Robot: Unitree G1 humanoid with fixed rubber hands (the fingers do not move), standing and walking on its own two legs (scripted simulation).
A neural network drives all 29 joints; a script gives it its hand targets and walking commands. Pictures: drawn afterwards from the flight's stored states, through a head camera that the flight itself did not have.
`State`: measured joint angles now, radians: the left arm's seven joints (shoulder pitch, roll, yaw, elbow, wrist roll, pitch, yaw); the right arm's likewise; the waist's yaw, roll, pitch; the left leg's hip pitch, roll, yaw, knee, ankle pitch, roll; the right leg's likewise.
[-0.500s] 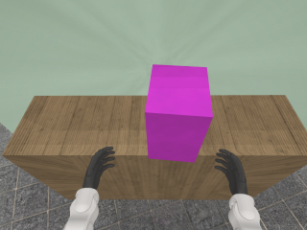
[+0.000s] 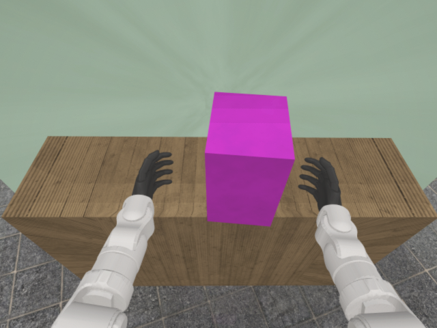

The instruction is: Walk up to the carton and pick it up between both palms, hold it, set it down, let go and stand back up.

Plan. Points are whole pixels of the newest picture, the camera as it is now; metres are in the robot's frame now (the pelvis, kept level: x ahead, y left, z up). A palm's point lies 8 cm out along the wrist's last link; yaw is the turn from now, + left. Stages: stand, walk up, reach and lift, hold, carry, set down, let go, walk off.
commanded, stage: reach and lift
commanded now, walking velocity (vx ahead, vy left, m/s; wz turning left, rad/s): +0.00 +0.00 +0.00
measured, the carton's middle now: (244, 163) +0.50 -0.03 -0.01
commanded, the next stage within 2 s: none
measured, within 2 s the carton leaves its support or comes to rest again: neither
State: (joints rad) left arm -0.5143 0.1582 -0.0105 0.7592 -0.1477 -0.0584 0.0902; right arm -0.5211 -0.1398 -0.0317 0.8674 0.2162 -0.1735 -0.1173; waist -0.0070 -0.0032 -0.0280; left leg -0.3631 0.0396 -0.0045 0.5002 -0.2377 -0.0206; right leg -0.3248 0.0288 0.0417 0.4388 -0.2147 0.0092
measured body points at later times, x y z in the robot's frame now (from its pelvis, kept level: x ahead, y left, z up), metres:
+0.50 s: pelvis -0.01 -0.01 +0.00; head +0.05 -0.01 +0.45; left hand +0.45 +0.16 +0.09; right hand +0.44 -0.20 +0.09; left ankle +0.01 +0.13 -0.74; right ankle +0.00 -0.13 -0.74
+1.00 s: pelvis +0.00 -0.01 +0.00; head +0.07 +0.01 +0.44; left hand +0.50 +0.16 +0.13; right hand +0.48 -0.18 +0.13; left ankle +0.01 +0.13 -0.74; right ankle +0.00 -0.13 -0.74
